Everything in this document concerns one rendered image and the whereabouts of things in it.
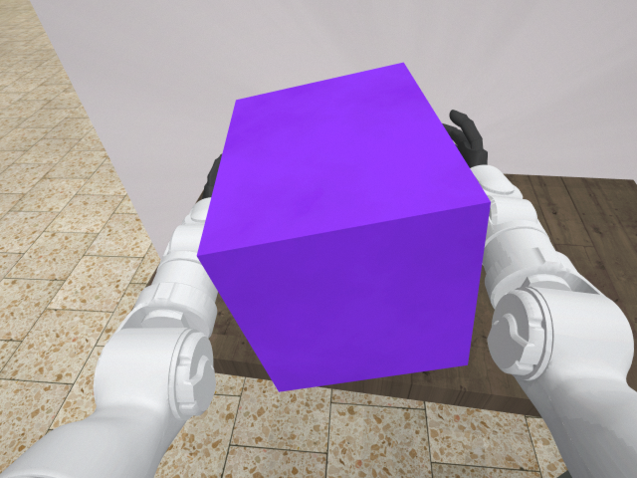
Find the robot right forearm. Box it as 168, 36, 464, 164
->
470, 165, 634, 368

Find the robot right upper arm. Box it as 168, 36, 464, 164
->
487, 286, 637, 478

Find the table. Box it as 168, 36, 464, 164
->
131, 174, 637, 478

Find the robot left forearm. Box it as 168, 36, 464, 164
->
94, 197, 218, 404

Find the carton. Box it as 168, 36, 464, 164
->
197, 63, 491, 392

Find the right robot hand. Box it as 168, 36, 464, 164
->
442, 110, 488, 168

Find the robot left upper arm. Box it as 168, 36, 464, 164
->
0, 328, 216, 478

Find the left robot hand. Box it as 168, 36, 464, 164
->
202, 154, 222, 199

